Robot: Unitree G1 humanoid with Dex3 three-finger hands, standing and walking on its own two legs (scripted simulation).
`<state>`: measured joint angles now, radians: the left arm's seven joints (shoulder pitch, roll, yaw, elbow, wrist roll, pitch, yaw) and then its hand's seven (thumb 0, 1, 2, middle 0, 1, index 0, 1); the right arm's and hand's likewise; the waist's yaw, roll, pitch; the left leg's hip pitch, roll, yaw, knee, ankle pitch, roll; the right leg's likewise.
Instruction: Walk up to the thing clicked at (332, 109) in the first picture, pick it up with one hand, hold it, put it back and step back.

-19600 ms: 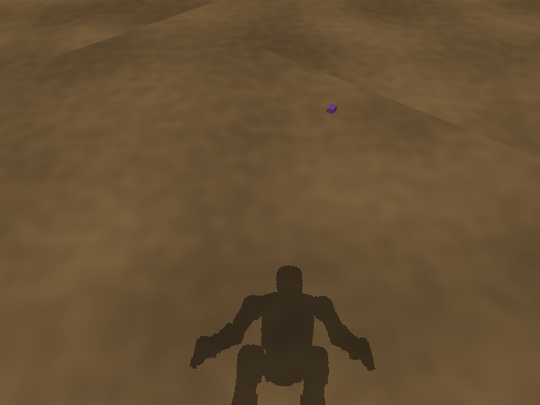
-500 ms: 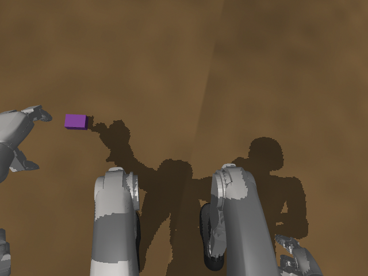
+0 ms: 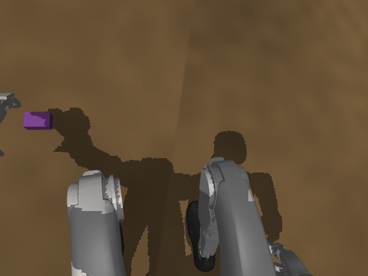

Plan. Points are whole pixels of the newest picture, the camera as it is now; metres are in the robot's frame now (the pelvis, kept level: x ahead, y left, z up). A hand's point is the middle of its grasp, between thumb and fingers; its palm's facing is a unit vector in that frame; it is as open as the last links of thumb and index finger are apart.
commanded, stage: rise first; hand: left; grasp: from above
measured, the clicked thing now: (38, 120) +0.49 +0.34 -0.31
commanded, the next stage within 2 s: none
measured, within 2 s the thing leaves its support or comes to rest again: neither
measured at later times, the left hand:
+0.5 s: hand (2, 126) +0.43 +0.37 -0.18, palm faces -0.45 -0.08 -0.89, open 12.0 cm
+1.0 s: hand (5, 126) +0.44 +0.37 -0.20, palm faces -0.44 -0.11 -0.89, open 12.2 cm
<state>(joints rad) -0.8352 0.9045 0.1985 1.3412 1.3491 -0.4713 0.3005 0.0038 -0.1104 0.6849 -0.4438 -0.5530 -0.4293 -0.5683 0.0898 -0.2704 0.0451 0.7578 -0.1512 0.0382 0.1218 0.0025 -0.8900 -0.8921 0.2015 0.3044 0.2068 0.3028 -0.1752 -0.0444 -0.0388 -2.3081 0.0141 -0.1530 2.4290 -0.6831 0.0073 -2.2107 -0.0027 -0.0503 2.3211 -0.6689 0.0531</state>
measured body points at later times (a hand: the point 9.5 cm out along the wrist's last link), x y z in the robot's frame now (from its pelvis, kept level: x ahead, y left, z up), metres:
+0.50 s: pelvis +0.01 +0.00 -0.02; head +0.25 +0.10 +0.35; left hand +0.45 +0.37 -0.13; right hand +0.08 -0.28 -0.11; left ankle +0.08 +0.12 -0.29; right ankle +0.11 -0.14 -0.29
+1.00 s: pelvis +0.01 +0.00 -0.02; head +0.26 +0.11 +0.34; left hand +0.46 +0.37 -0.15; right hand +0.08 -0.28 -0.11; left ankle +0.08 +0.12 -0.29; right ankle +0.11 -0.14 -0.29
